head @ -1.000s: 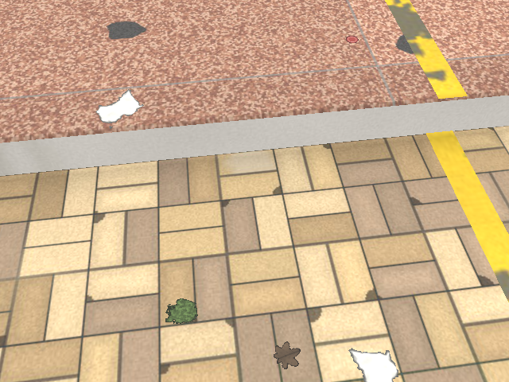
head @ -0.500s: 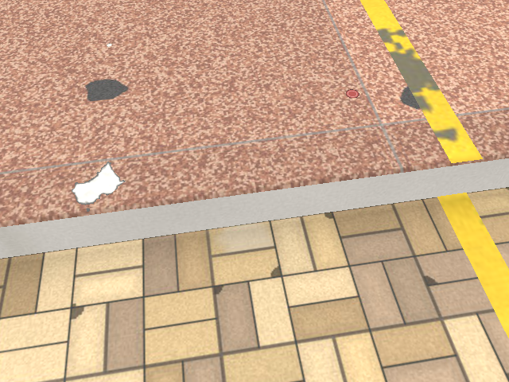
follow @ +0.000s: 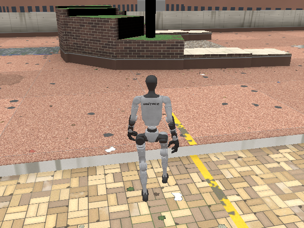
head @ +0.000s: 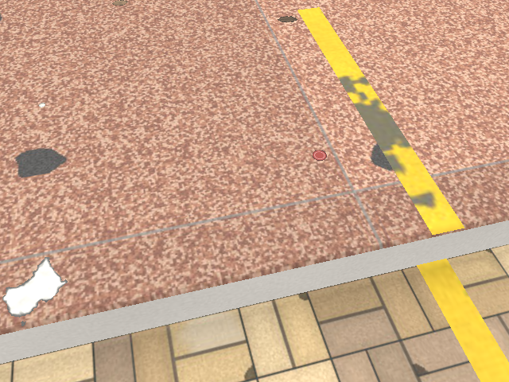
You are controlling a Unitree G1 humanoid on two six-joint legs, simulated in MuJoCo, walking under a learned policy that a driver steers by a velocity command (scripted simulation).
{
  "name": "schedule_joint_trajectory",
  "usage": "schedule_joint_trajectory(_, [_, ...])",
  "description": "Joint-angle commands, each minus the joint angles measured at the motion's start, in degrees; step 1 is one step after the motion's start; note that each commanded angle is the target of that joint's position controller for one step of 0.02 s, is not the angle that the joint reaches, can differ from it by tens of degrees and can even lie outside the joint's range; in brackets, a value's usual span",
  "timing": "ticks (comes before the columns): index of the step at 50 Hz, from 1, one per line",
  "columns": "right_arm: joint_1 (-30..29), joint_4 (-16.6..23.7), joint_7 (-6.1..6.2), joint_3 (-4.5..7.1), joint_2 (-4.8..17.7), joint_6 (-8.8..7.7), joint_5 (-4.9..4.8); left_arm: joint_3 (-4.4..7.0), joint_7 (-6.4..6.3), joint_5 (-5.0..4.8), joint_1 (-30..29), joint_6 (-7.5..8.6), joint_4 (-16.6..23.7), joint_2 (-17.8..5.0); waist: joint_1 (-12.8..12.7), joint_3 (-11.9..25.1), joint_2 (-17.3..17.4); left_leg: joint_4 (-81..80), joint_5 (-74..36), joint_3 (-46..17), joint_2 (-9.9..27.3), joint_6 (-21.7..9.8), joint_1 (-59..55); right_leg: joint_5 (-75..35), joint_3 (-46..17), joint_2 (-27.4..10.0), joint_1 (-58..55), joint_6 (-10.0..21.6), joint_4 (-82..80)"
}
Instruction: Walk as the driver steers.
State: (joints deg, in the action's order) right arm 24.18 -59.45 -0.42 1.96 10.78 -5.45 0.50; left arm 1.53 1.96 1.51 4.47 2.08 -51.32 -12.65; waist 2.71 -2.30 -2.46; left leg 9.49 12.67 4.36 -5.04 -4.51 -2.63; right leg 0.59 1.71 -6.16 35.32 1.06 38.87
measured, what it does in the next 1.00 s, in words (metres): walks ahead: right foot, then left foot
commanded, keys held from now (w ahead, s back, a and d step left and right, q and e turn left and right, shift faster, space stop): w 1.00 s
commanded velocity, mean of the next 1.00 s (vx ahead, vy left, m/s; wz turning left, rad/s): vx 0.50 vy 0.00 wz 0.00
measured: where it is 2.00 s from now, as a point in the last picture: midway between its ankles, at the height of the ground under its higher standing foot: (277, 155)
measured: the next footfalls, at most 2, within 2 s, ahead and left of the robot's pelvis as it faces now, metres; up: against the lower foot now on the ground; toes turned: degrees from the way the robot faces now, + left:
right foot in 0.14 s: +0.26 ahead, -0.12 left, +0.00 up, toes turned -4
left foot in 0.66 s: +0.49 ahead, +0.06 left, +0.00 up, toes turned +5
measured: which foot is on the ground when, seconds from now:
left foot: down 0.00-0.16, up 0.18-0.64, down 0.66-1.00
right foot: up 0.00-0.12, down 0.14-0.66, up 0.68-1.00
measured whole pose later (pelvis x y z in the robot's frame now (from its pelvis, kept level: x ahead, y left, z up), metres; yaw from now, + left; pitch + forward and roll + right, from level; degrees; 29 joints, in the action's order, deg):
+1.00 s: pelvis +0.52 -0.02 +0.00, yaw +1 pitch +2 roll +1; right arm 32.1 -65.0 0.5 1.3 8.1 -5.6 1.7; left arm 1.6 -0.5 2.3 8.7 -0.1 -50.0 -8.4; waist 1.9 2.2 -2.1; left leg 20.7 17.3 5.0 -3.0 -4.6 6.2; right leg 23.6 2.0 -4.4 60.2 2.9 108.6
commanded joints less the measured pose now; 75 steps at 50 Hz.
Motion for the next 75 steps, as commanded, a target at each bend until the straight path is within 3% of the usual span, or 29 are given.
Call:
schedule_joint_trajectory(1, [3.7, 0.8, 0.59, 1.48, 8.4, -0.52, 0.33, 0.38, -0.05, -0.11, -7.3, 1.1, 5.0, -3.1, 0.6, -3.2, 6.4, -1.2, -24.5, -6.9, 16.4, -6.3, -0.5, -0.5, 1.8, 2.1, 0.1, 0.9, -4.7])
schedule_joint_trajectory(4, [2.4, 0.3, 1.16, 1.83, 9.3, -0.22, 0.73, 0.86, -0.35, -0.17, -6.1, 1.82, 5.3, -4.3, -1.2, -2.3, 6.8, 3.8, -35.0, -6.4, 18.0, -5.3, -4.1, 5.7, 2.2, 3.9, -4.3, 3.2, -8.4])
schedule_joint_trajectory(6, [0.9, 0.2, 1.22, 1.96, 9.8, 0.14, 0.8, 1.9, -1.17, 0.12, 5.2, 2.61, 1.7, -5.8, -6.3, 3.3, 6.4, 17.3, -46.9, -4.5, 16.4, -3.7, -3.1, 7.4, 3.7, 7.4, -18.2, 5.7, -13.1])
schedule_joint_trajectory(7, [0.4, 0.8, 1.12, 1.53, 8.9, 0.1, 0.48, 2.84, -1.84, 1.18, 15.4, 3.27, -1.6, -8.1, -10.0, 9.2, 4.5, 29.4, -40.2, -2.7, 13.8, -2.6, 4.3, 6.1, 0.9, 4.6, -32.5, 7.7, -13.6])
schedule_joint_trajectory(8, [4.8, 3.2, 0.43, 0.13, 3.7, -0.08, -1.92, 4.63, -2.49, 2.74, 24.0, 3.42, -2.7, -14.7, -10.1, 18.6, -6.9, 51.3, -15.4, 1.2, 7.1, 0.2, 24.8, 11.0, -22.5, -12.7, -53.0, 14.4, -14.3])
schedule_joint_trajectory(9, [5.3, 2.2, 0.52, 1.1, 6.4, -0.06, -1.3, 4.97, -2.0, 0.9, 23.0, 2.38, -3.1, -14.6, -9.3, 21.9, -9.4, 63.0, 17.5, -3.6, 0.5, -0.1, 34.7, 12.0, -40.1, -18.5, -54.8, 17.8, -22.2])
schedule_joint_trajectory(11, [-3.3, 3.8, 0.09, 1.64, 7.6, -0.09, 0.09, 3.28, -1.53, -0.75, 11.1, 2.37, -1.3, -8.3, -5.4, 6.4, -0.8, 62.2, 8.0, -7.3, 7.3, -1.0, 38.4, 13.4, -24.7, -13.2, -38.1, 14.6, -25.3])
schedule_joint_trajectory(13, [-3.7, 3.5, -0.33, 1.46, 5.6, 0.83, 1.26, 2.01, -1.64, -1.03, 8.8, 3.09, -2.5, -4.3, -2.0, 0.9, -1.1, 55.5, 4.2, -6.9, 10.3, -0.1, 33.2, 6.3, -15.2, -8.1, -27.7, 10.6, -28.9])
schedule_joint_trajectory(25, [-21.7, 9.0, -0.83, -0.02, 3.4, 2.45, 0.9, 1.69, -2.08, -0.91, 19.1, 4.41, -7.6, -6.6, -4.4, -1.9, -1.0, 29.6, -10.0, -0.5, 9.7, 4.2, 34.7, -12.4, -3.0, -3.8, -31.4, 10.0, -31.2])
schedule_joint_trajectory(29, [-21.0, 9.1, 0.31, -0.06, 3.8, 2.18, 1.0, 1.58, -2.65, 0.0, 21.0, 3.99, -8.7, -5.8, -4.0, -1.8, -1.9, 27.5, -4.5, 0.8, 7.3, 1.6, 30.1, -19.5, -3.1, -5.9, -34.3, 10.3, -25.3])
schedule_joint_trajectory(32, [-5.2, 4.0, 1.37, 1.23, 5.0, 0.46, 1.76, 1.86, -2.83, -0.65, 17.9, 3.61, -8.4, -7.1, 3.3, 4.7, 0.3, 16.2, -5.8, 2.9, 2.5, -1.5, 13.1, -36.4, -0.3, -2.8, -34.6, 7.9, -4.2])
schedule_joint_trajectory(33, [4.2, 1.5, 1.96, 2.57, 9.4, -0.19, 2.77, 1.3, -2.81, -1.17, 17.7, 3.8, -7.2, -5.7, 6.2, 9.8, 3.4, 14.4, -8.7, -5.8, 10.6, -3.7, -0.5, -20.6, 0.9, -0.3, -24.4, 6.1, 9.6])
schedule_joint_trajectory(34, [7.2, 1.1, 1.82, 4.28, 16.9, -0.14, 3.4, -0.12, -2.41, -2.17, 24.0, 3.85, -5.6, 2.0, 1.7, 13.7, 17.7, 12.1, -24.4, -30.8, 29.3, -12.1, -13.1, 26.1, 4.4, 9.9, -5.8, 3.3, 31.4])
schedule_joint_trajectory(35, [4.9, 1.0, 1.23, 4.59, 15.3, 0.9, 0.76, 1.2, -2.61, -0.79, 23.0, 2.98, -6.9, -2.8, 2.0, 14.7, 10.1, 8.2, -10.9, -36.5, 28.9, -14.9, -9.3, 29.0, -3.2, 8.4, -0.5, 4.0, 38.0])
schedule_joint_trajectory(37, [-4.7, 3.0, 0.52, 2.26, 6.4, 1.26, 0.48, 1.87, -1.79, 0.26, 14.7, 2.82, -5.0, -3.2, -0.5, 2.2, 5.2, 3.1, 5.9, -26.8, 23.8, -11.7, 4.1, 20.8, -3.5, 3.8, 4.5, 4.1, 40.1])
schedule_joint_trajectory(39, [-3.9, 1.6, 0.78, 1.08, 2.9, 0.81, 0.52, 1.91, -0.9, 0.69, 14.9, 1.75, -5.0, -1.4, -3.2, -0.8, 5.8, 0.7, 3.9, -19.8, 19.3, -8.6, 10.9, 16.1, -2.7, 2.1, 3.4, 3.2, 41.5])
schedule_joint_trajectory(47, [9.7, -3.9, 0.99, 0.36, 3.4, -0.49, 1.07, 0.09, -2.05, 0.63, 1.1, -1.45, 3.7, 4.4, -0.7, -3.2, 8.3, 0.5, 2.7, -18.0, 20.5, -12.8, 8.6, 21.8, 2.0, 2.5, 34.4, 1.0, 74.0])
schedule_joint_trajectory(53, [11.8, -6.1, 1.5, -0.84, 5.0, -1.23, 1.34, -3.99, -3.58, -0.11, -17.4, -0.33, 19.5, 7.3, -0.4, -7.6, 4.6, -4.3, 9.4, -13.5, 20.4, -6.6, 3.9, 33.1, 2.2, -0.3, 55.3, 5.0, 73.4])
schedule_joint_trajectory(55, [12.3, -7.7, 2.85, -1.71, 3.9, -0.02, 0.26, -4.86, -2.86, -0.09, -19.8, -0.46, 23.6, 7.3, -0.4, -7.8, 5.5, -8.7, -0.7, -10.6, 18.5, -6.4, 6.2, 32.3, 3.8, -1.2, 49.0, 5.4, 63.1])
schedule_joint_trajectory(57, [9.1, -5.1, 3.08, -2.12, 2.7, 0.93, -1.57, -5.4, -1.54, -0.99, -11.6, -1.85, 21.5, 7.7, -1.8, -1.2, 3.3, -15.4, -25.2, -2.3, 15.7, -7.8, 15.5, 22.4, 10.2, 0.5, 16.6, 7.4, 43.3])
schedule_joint_trajectory(59, [6.9, -2.1, 1.88, -0.87, 10.7, -0.06, -2.07, -3.33, -1.7, -1.66, 0.5, -1.52, 17.6, 3.8, -8.6, 11.3, 8.0, 1.8, -80.5, 0.3, 18.2, -7.5, 10.6, 21.5, 12.1, 7.4, -7.3, 8.5, 36.0])
schedule_joint_trajectory(61, [5.2, -1.1, 0.51, 1.98, 16.9, -0.2, -2.4, -0.62, -1.59, -0.69, 14.9, -0.9, 14.0, -1.6, -16.4, 23.5, 13.9, 28.9, -92.0, -2.4, 19.0, -3.9, 1.3, 24.3, 3.1, 9.2, -20.9, 10.3, 22.5])
schedule_joint_trajectory(62, [8.3, 1.5, -0.85, 1.35, 10.5, -1.11, -4.06, 1.67, -1.73, 0.44, 21.9, -0.02, 10.3, -7.8, -14.4, 28.8, 0.9, 50.3, -60.6, -4.7, 11.7, -0.8, 17.5, 31.2, -24.2, -5.5, -35.0, 14.0, 9.4])
schedule_joint_trajectory(63, [4.7, 4.1, -2.58, 1.79, 5.7, -1.38, -1.36, 3.84, -2.14, -0.68, 23.8, -1.4, 7.2, -13.9, -13.4, 28.7, -10.8, 73.5, -1.5, -7.5, -1.1, 1.9, 29.1, 32.3, -54.4, -13.6, -35.8, 14.1, -18.1])
schedule_joint_trajectory(64, [5.5, 5.4, -2.26, 1.87, 1.5, -0.85, 0.27, 3.93, -1.76, -0.43, 14.3, -0.85, 7.4, -12.6, -6.5, 24.3, -4.8, 89.9, -3.9, -17.1, 1.5, 1.1, 36.2, 37.2, -58.2, -16.7, -29.4, 11.9, -21.6])
schedule_joint_trajectory(66, [-1.9, 10.6, -0.46, 1.6, -0.3, 0.49, 1.74, 2.06, -0.9, -0.01, 5.6, 1.1, 3.3, -2.3, -1.4, 5.6, 4.4, 94.2, -9.6, -9.9, 7.2, -0.9, 42.5, 39.0, -38.0, -14.0, -10.6, 10.2, -16.5])
schedule_joint_trajectory(68, [-3.5, 13.5, 1.06, 1.03, -1.6, 1.97, 0.82, 0.38, -0.38, 1.25, 6.7, 3.15, -0.9, 4.8, 1.1, 0.8, 3.1, 96.7, -6.4, -11.4, 7.8, -3.6, 46.7, 24.3, -22.2, -11.3, -5.6, 7.6, -14.9])
schedule_joint_trajectory(70, [-3.5, 14.2, 1.41, -0.22, -4.2, 3.17, -0.08, 0.48, -0.06, 1.16, 10.0, 4.53, -5.0, 5.1, 3.5, -0.6, 1.4, 94.4, -6.8, -14.7, 6.9, -4.9, 51.0, 14.7, -9.9, -7.7, -7.1, 3.5, -15.5])
schedule_joint_trajectory(75, [-11.3, 16.7, 0.08, 1.92, 1.9, 4.8, 0.43, 1.7, -1.29, -1.22, 12.6, 7.01, -3.1, -1.3, 0.8, 0.6, -1.9, 62.7, -18.8, -4.9, 4.7, -1.7, 45.9, -11.6, 8.8, -3.5, -15.7, -0.8, -26.0])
